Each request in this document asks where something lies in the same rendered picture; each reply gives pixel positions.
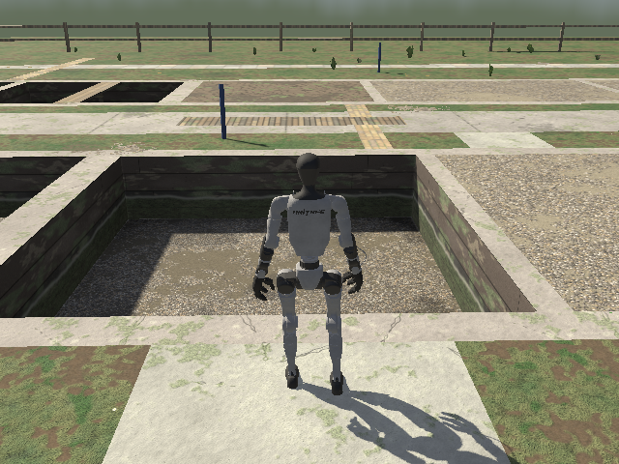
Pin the robot torso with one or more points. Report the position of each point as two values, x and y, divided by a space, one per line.
309 223

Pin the left robot upper arm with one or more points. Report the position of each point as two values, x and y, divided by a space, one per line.
278 205

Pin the robot right hand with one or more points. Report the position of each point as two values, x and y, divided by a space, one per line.
358 278

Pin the left robot forearm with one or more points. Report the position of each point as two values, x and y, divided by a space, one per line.
264 260

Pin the right robot forearm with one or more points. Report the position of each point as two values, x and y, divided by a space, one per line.
352 257

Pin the robot left hand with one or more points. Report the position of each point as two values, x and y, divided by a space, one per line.
257 287

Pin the right robot upper arm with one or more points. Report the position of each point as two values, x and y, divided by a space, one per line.
339 204

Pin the robot right thigh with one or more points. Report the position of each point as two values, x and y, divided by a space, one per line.
332 285

